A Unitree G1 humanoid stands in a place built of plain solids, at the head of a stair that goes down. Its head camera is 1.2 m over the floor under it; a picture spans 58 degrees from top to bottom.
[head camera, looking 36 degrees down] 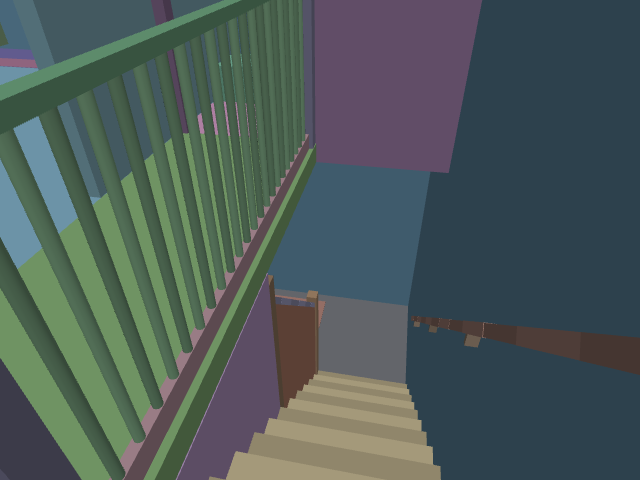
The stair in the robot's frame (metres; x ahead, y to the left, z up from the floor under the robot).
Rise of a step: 0.21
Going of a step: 0.21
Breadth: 0.90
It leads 11 degrees to the right of straight ahead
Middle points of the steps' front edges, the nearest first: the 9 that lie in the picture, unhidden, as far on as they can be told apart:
1.09 -0.12 -0.83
1.29 -0.16 -1.03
1.50 -0.19 -1.24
1.70 -0.23 -1.45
1.90 -0.27 -1.66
2.11 -0.31 -1.86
2.31 -0.35 -2.07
2.51 -0.39 -2.28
2.72 -0.42 -2.48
